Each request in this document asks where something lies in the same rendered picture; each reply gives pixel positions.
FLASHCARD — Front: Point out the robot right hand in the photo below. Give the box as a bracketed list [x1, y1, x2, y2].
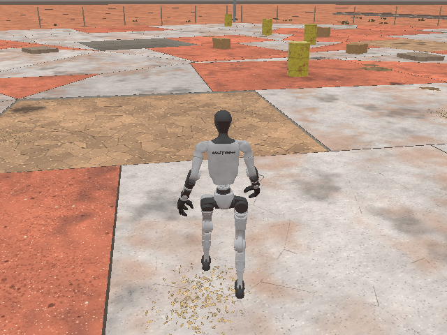
[244, 186, 260, 198]

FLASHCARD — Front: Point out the right robot upper arm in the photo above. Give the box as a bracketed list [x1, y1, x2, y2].
[237, 140, 257, 177]

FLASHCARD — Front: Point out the robot right forearm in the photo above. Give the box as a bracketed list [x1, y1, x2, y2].
[249, 166, 260, 189]

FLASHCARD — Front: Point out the robot left hand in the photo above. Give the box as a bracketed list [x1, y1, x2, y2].
[177, 198, 193, 216]

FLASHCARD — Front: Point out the left robot thigh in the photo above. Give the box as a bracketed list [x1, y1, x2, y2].
[200, 194, 214, 233]

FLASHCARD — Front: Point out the left robot upper arm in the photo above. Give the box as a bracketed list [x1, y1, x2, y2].
[189, 141, 209, 181]

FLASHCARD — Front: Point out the left robot shin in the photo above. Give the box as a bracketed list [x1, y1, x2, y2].
[202, 221, 211, 262]

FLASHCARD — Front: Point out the robot left forearm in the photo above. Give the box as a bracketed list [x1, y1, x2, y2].
[179, 170, 196, 201]

